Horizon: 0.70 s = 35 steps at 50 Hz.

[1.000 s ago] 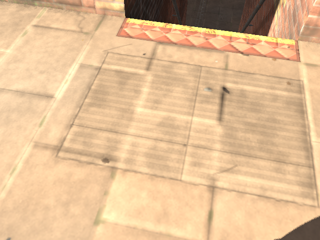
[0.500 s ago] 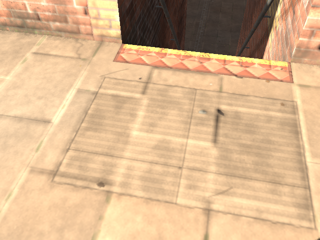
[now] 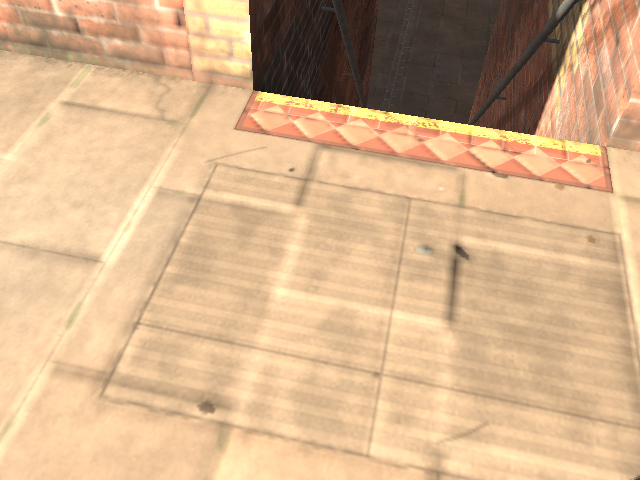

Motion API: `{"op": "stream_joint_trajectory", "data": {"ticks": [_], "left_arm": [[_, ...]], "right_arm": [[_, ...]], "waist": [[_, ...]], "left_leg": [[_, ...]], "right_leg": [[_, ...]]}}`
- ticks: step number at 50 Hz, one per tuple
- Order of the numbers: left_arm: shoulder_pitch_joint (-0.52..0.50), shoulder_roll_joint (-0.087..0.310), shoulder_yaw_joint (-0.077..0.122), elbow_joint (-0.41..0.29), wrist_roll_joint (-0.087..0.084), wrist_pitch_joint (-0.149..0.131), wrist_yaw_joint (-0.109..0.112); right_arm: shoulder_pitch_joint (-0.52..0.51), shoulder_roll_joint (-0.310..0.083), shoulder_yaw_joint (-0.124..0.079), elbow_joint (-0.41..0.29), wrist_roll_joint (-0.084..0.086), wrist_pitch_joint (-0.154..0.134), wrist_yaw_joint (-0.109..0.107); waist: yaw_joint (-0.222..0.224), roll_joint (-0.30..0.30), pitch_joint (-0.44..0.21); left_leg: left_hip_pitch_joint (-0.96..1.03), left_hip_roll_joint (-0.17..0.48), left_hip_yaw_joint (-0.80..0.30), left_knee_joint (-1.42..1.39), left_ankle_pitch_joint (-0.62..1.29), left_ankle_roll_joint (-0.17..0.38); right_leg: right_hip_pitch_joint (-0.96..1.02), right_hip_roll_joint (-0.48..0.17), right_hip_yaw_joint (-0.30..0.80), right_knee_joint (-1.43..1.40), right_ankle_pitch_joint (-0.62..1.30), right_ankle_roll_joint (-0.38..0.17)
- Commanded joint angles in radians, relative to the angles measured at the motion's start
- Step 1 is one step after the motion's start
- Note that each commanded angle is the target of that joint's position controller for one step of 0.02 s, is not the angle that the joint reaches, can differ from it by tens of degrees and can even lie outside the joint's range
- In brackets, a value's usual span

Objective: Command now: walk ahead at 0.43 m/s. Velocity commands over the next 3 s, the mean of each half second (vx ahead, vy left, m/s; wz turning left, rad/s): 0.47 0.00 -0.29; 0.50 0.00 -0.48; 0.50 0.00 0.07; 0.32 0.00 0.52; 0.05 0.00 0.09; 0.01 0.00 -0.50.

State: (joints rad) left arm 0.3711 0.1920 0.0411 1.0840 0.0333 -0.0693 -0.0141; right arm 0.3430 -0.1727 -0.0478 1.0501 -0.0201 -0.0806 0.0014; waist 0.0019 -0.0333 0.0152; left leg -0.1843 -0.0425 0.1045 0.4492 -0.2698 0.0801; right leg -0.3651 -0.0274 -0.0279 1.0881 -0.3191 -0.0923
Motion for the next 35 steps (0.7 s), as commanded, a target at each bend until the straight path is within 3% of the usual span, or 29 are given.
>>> {"op": "stream_joint_trajectory", "data": {"ticks": [1, 4, 7, 12, 15, 17, 18, 19, 20, 21, 22, 23, 24, 25, 28, 31, 35], "left_arm": [[-0.019, 0.023, 0.007, -0.061, 0.004, -0.002, -0.015], [-0.095, 0.022, 0.011, -0.090, -0.002, 0.019, -0.018], [-0.243, 0.009, 0.003, -0.146, -0.009, 0.024, -0.022], [-0.393, 0.003, -0.010, -0.208, -0.017, 0.022, -0.026], [-0.318, 0.039, 0.006, -0.197, -0.013, 0.016, -0.016], [-0.117, 0.077, 0.031, -0.136, -0.011, 0.008, -0.008], [0.003, 0.105, 0.049, -0.099, -0.001, 0.004, -0.004], [0.112, 0.188, 0.077, -0.089, 0.012, 0.007, 0.005], [0.078, 0.247, 0.090, -0.103, 0.002, 0.022, 0.001], [0.014, 0.222, 0.085, -0.108, -0.021, 0.030, -0.001], [-0.054, 0.179, 0.073, -0.122, -0.024, 0.028, 0.002], [-0.090, 0.127, 0.060, -0.123, -0.019, 0.023, 0.003], [-0.103, 0.106, 0.051, -0.126, -0.022, 0.014, 0.008], [-0.108, 0.098, 0.044, -0.127, -0.025, 0.005, 0.013], [-0.049, 0.141, 0.048, -0.120, -0.032, -0.017, 0.017], [0.021, 0.151, 0.048, -0.122, -0.035, -0.013, 0.015], [0.112, 0.155, 0.048, -0.127, -0.032, -0.004, 0.016]], "right_arm": [[0.108, -0.068, 0.002, 0.004, 0.004, -0.019, -0.007], [0.181, -0.076, 0.010, 0.036, 0.005, -0.029, -0.014], [0.201, -0.065, 0.020, 0.041, -0.001, -0.032, -0.017], [0.221, -0.073, 0.024, 0.053, 0.000, -0.041, -0.030], [0.200, -0.110, 0.016, 0.053, 0.001, -0.043, -0.044], [0.170, -0.146, 0.003, 0.041, -0.003, -0.029, -0.052], [0.152, -0.160, -0.002, 0.030, 0.001, -0.025, -0.046], [0.138, -0.134, 0.001, -0.009, 0.002, -0.026, -0.036], [0.187, -0.058, 0.006, -0.062, 0.025, -0.031, -0.012], [0.055, -0.123, -0.002, -0.101, 0.008, -0.042, -0.006], [-0.027, -0.136, -0.005, -0.138, 0.013, -0.055, 0.000], [-0.032, -0.129, -0.007, -0.139, 0.012, -0.059, -0.003], [-0.035, -0.118, -0.009, -0.145, -0.003, -0.044, -0.006], [-0.013, -0.096, -0.004, -0.144, -0.019, -0.022, -0.004], [-0.051, -0.084, -0.004, -0.178, -0.029, 0.021, 0.002], [-0.214, -0.105, -0.007, -0.247, -0.024, 0.033, 0.007], [-0.359, -0.114, -0.004, -0.308, -0.018, 0.037, 0.016]], "waist": [[0.008, 0.071, 0.083], [0.011, 0.089, 0.089], [-0.010, 0.100, 0.123], [-0.028, 0.112, 0.148], [0.022, 0.125, 0.080], [0.106, 0.142, -0.032], [0.166, 0.130, -0.084], [0.203, 0.031, -0.171], [0.110, -0.205, -0.255], [0.109, -0.029, -0.170], [0.083, 0.020, -0.064], [0.031, 0.109, -0.001], [-0.003, 0.125, 0.021], [-0.030, 0.109, 0.020], [-0.040, 0.058, 0.027], [0.009, 0.012, 0.056], [0.072, -0.021, 0.036]], "left_leg": [[0.135, 0.272, -0.323, -0.312, 0.112, 0.100], [0.178, 0.250, -0.214, -0.299, 0.365, 0.093], [0.154, 0.229, -0.119, -0.315, 0.465, 0.075], [0.167, 0.241, -0.007, -0.315, 0.624, 0.047], [0.263, 0.263, 0.047, -0.143, 1.018, 0.027], [0.275, 0.276, 0.065, 0.152, 1.129, 0.026], [0.185, 0.258, 0.080, 0.367, 0.988, 0.022], [-0.019, 0.201, 0.095, 0.718, 0.580, 0.010], [-0.426, -0.039, -0.011, 1.082, -0.254, -0.036], [-0.567, 0.033, -0.154, 1.081, -0.158, -0.010], [-0.574, 0.081, -0.157, 1.000, -0.057, -0.006], [-0.509, 0.115, -0.153, 0.902, -0.012, -0.012], [-0.441, 0.136, -0.158, 0.836, -0.011, -0.029], [-0.383, 0.146, -0.157, 0.787, -0.017, -0.047], [-0.382, 0.148, -0.123, 0.662, 0.010, -0.088], [-0.467, 0.148, -0.100, 0.505, 0.147, -0.118], [-0.532, 0.117, -0.101, 0.365, 0.266, -0.121]], "right_leg": [[-0.276, -0.057, 0.022, 0.023, 0.095, 0.012], [-0.343, -0.046, -0.015, -0.025, 0.141, 0.031], [-0.362, -0.028, -0.036, -0.154, 0.219, 0.032], [-0.227, 0.021, -0.105, -0.427, 0.302, -0.011], [-0.099, 0.088, -0.147, -0.463, 0.230, -0.070], [0.088, 0.137, -0.149, -0.497, 0.159, -0.118], [0.253, 0.128, -0.108, -0.578, 0.159, -0.150], [0.447, -0.081, 0.173, -0.604, 0.033, -0.220], [0.684, -0.337, 0.782, -0.764, 0.034, -0.411], [0.626, -0.294, 0.739, -0.841, -0.066, -0.372], [0.489, -0.279, 0.611, -0.868, -0.019, -0.323], [0.354, -0.241, 0.519, -0.889, 0.119, -0.276], [0.257, -0.194, 0.440, -0.889, 0.233, -0.246], [0.194, -0.156, 0.379, -0.893, 0.298, -0.228], [0.141, -0.101, 0.300, -0.899, 0.411, -0.213], [0.167, -0.073, 0.296, -0.913, 0.431, -0.168], [0.296, -0.065, 0.318, -0.870, 0.512, -0.116]]}}
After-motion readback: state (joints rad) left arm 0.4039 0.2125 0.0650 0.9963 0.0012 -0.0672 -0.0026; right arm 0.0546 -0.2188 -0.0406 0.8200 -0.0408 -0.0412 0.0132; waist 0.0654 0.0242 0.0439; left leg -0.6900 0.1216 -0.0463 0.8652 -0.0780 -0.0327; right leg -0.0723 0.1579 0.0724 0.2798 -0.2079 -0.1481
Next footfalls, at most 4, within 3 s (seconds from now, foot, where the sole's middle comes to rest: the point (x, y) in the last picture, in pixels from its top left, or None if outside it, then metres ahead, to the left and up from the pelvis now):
0.38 right None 0.36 -0.08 -0.78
0.92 left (332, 387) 0.72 -0.02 -0.78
1.44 right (451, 336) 0.87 -0.31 -0.78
1.94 left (388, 257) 1.11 -0.18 -0.78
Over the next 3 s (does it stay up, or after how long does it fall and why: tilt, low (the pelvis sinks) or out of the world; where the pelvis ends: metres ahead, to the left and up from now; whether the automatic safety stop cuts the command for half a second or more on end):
stays up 1.01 -0.22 0.00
